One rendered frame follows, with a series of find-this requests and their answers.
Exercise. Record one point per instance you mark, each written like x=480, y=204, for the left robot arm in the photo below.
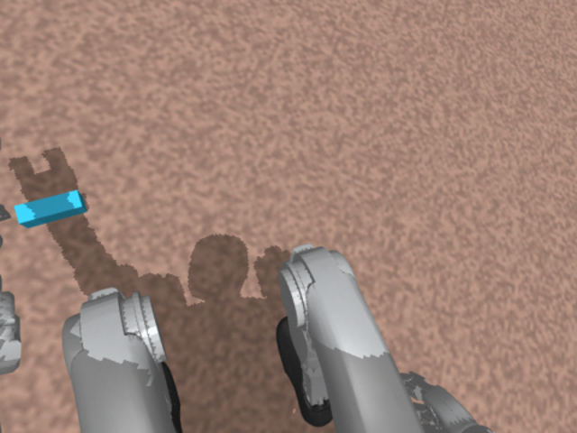
x=10, y=341

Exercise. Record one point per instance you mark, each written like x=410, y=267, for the left robot foot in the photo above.
x=175, y=408

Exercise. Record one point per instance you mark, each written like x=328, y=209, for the right robot foot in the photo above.
x=317, y=416

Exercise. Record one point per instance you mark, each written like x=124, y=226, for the small box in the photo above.
x=50, y=209

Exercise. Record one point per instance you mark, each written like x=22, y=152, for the right robot hand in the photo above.
x=441, y=412

